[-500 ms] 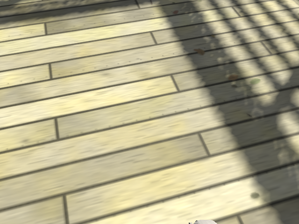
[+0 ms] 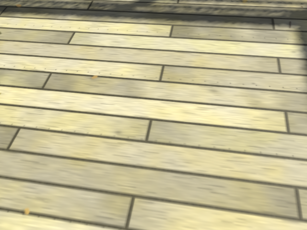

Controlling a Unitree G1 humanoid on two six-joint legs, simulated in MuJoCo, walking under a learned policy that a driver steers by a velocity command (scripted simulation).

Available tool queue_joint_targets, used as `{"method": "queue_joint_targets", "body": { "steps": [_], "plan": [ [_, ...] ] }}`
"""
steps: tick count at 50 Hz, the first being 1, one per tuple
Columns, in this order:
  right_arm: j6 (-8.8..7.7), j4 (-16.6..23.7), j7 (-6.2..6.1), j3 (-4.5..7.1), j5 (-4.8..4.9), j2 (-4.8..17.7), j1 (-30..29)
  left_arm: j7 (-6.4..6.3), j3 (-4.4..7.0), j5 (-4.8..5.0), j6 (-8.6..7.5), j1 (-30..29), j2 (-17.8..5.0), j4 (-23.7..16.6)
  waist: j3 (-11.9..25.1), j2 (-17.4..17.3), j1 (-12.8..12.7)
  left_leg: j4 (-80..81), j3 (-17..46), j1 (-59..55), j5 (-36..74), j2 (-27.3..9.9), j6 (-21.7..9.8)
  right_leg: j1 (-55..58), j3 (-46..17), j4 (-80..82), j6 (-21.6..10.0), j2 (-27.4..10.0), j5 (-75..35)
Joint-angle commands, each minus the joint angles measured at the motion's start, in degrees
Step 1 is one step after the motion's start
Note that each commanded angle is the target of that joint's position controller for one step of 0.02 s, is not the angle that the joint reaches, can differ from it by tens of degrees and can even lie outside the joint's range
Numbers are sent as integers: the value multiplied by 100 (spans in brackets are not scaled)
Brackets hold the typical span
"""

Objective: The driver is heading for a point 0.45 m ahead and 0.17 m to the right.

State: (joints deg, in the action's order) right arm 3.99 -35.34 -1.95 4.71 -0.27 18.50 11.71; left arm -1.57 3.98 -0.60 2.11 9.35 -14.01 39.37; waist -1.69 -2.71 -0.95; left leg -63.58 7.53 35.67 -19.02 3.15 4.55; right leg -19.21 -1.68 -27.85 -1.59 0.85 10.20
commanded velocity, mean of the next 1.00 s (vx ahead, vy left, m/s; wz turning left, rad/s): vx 0.05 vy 0.00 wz -0.55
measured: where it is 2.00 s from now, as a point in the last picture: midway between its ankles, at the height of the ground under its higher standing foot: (212, 209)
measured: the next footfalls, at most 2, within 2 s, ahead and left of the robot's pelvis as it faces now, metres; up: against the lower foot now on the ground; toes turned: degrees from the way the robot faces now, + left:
left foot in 0.12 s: +0.08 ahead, +0.13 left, +0.00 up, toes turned -8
right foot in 0.52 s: +0.09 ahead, -0.14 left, +0.00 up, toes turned -26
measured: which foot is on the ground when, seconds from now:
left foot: up 0.00-0.10, down 0.12-0.52, up 0.54-1.00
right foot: down 0.00-0.14, up 0.16-0.50, down 0.52-1.00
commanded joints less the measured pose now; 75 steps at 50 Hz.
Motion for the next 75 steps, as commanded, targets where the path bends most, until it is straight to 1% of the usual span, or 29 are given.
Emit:
{"method": "queue_joint_targets", "body": {
  "steps": [1, 5, 7, 9, 14, 23, 25, 26, 27, 28, 29, 31, 35, 39, 43, 48, 53, 54, 55, 56, 57, 59, 63, 67, 70, 71, 72, 73, 75],
  "plan": [
    [-141, 295, 118, -210, -72, -436, 21, 36, -4, 104, -69, -497, -446, -343, 528, 1263, 219, 1770, -618, -1578, 28, -164, 46, -543, -1055, 1141, -863, -564, 665],
    [-233, 334, 9, 38, 55, 117, -129, 18, 143, 143, -92, -36, -975, -391, 261, 1257, 187, 3578, -658, -2111, 181, 71, -334, -243, -2082, 958, -910, -838, 1105],
    [-264, 269, -34, 158, -99, 454, 472, 7, 94, 164, -157, 29, -740, -450, 799, 1019, 419, 3750, -86, -3555, 905, -822, -711, -947, -2036, 56, -416, -649, 908],
    [-255, 144, -14, 300, -245, 685, 630, 33, 91, 307, -282, -185, -734, -740, 921, -1259, 480, 4352, 1615, -3572, 740, -2256, -1705, -2087, -472, -1731, 187, 246, 1838],
    [-331, 176, -156, 132, -46, 152, -327, -96, 161, 174, 36, -10, -536, -607, 461, -595, 134, 4259, 130, -3045, 2745, -2042, -1501, -2825, -205, -4195, 656, -258, 1319],
    [-239, -155, -105, 295, 65, 667, -206, 290, 88, 296, 99, -466, -428, -965, 692, -666, 146, 3595, -1123, -2418, 1874, -2260, -1088, -725, 723, -1525, 141, -77, 697],
    [-314, -179, -8, 289, 72, 510, 26, 254, 273, 283, 71, -77, -670, -801, 739, -390, 24, 2780, -1538, -1986, 1240, -2058, -689, 282, 731, -796, -159, 123, 352],
    [-349, -134, 36, 235, -35, 263, 145, 189, 481, 237, 36, 471, -1200, -696, 864, 579, -166, 1271, -2026, -909, 774, -1577, -247, 1525, -171, -389, -507, -202, -1415],
    [-451, 444, 79, 53, -233, -172, -249, 187, 645, 100, -34, 672, -2141, -855, 1249, 2532, -39, -1236, -1569, 1368, -2310, -609, 260, 2876, -3168, -271, -1740, -1637, -3573],
    [-592, 512, 119, 125, -31, 232, -820, 228, 621, -124, -105, 1115, -1986, -914, 2076, 1721, -709, -1828, -354, 2007, -2199, -292, 207, 3347, -3899, 393, -2404, -2167, -2888],
    [-618, 598, 66, 138, 84, 334, -1261, 212, 543, -121, -194, 904, -1820, -874, 1685, 1226, -655, -1900, -112, 2174, -1699, -347, 68, 3146, -3522, 380, -2195, -2020, -2819],
    [-476, 369, -181, 184, -95, 380, -977, 80, 370, 213, -131, 125, -1298, -970, 1033, 700, -166, -1437, 50, 1884, -862, -566, 15, 1964, -2663, 236, -1548, -1524, -2565],
    [-395, 277, -42, 195, -179, 165, -616, -70, 333, 218, 91, -444, -1260, -1102, 998, 484, 248, -268, -91, 569, 246, -281, 57, 574, -2149, 326, -1215, -835, -1833],
    [-374, 401, 8, 82, -35, 0, -963, -147, 315, 263, 68, -280, -1381, -960, 1059, 578, 200, 559, -28, 288, 865, -133, 135, 576, -2292, 45, -981, -794, -1554],
    [-359, 345, 132, -71, -61, -179, -776, -40, -9, 165, -3, 15, -635, -673, 1173, 996, 72, 1381, -263, -666, 892, -468, 47, 332, -1971, 98, -944, -743, -428],
    [-691, 566, 334, 12, 424, 266, -1147, 210, 155, 100, -357, 635, -1229, -435, -217, 1455, -388, 2069, -559, -93, -403, -341, -676, 601, -2914, 1015, -1339, -1320, 3233],
    [-957, -168, 443, 93, 272, 254, 714, 171, 113, 176, -672, 63, -864, -607, 218, 830, 494, 3183, -526, -2515, -284, -136, -1408, -64, -1425, -457, -893, -834, 655],
    [-887, -563, 465, 270, -390, 993, 1893, 209, 67, -255, -709, -48, -729, -775, 662, -1041, 939, 4358, 2255, -4319, -1217, -1224, -1858, -1549, 62, -2987, -318, 139, -265],
    [-817, -631, 490, 354, -317, 1157, 2254, 243, 84, -434, -790, -307, -667, -866, 362, -1477, 915, 5199, 4327, -5215, -1551, -1821, -2013, -3538, -70, -3836, -78, 583, 1598],
    [-989, -413, 487, 257, 236, 765, 2184, 239, 105, 292, -1032, -745, -735, -1086, -258, -867, 935, 4928, 3694, -5253, -396, -2025, -2476, -4226, -581, -4406, -121, 212, 1675],
    [-1032, -417, 444, 167, 230, 516, 2104, 218, 35, 348, -1109, -1029, -658, -1079, -275, -534, 867, 4693, 3040, -5384, 1203, -1807, -2449, -4444, -461, -4623, -125, 132, 1549],
    [-900, -512, 313, 37, 120, 171, 1893, 243, 31, 21, -1126, -1144, -596, -1022, -40, -64, 583, 4249, 1639, -5287, 4369, -1564, -1923, -4223, -106, -3941, -79, -151, 970],
    [-555, -653, -46, -56, 153, 179, 1307, 563, -210, 5, -981, -1404, 141, -1007, 46, -256, 319, 4659, 211, -2991, 5761, -633, -1217, -1723, 862, -1579, 121, 417, -460],
    [-656, -1000, -215, 27, 175, 415, 1725, 502, 7, 60, -994, -1408, -388, -905, 398, -507, 314, 4469, 282, -2740, 5859, -657, -676, 28, 759, -203, 31, 898, -2192],
    [-764, -896, -213, 104, 122, 510, 987, 320, 166, 107, -957, 259, -700, -416, 1008, -702, -699, 2869, 338, -2831, 6193, -546, -288, 1792, 346, 526, -113, 581, -3079],
    [-724, -641, -118, 70, 13, 405, 595, 244, 162, -75, -906, 1357, -826, -112, 1682, -162, -1137, 900, 352, -2039, 4083, -256, -166, 3275, -567, 266, -651, -477, -4369],
    [-639, -819, -37, -149, -79, -417, 1901, 300, 8, -287, -918, 1280, -780, -20, 2625, 1622, -308, -1282, 753, -903, -2226, 552, 31, 4641, -2222, -753, -1684, -2238, -7594],
    [-610, -1102, 96, -136, 90, -51, 2540, 341, -13, -220, -903, 1210, -574, 56, 3241, 1187, -269, -1811, 1386, -777, -1956, 426, -119, 4483, -3071, -263, -2194, -2496, -6582],
    [-488, -825, 79, -41, 97, 386, 1371, 303, -102, 55, -837, 1, -209, -105, 1578, 201, -59, -1402, 546, -435, -1175, -120, -143, 2565, -2141, 432, -1871, -1846, -4428]
  ]
}}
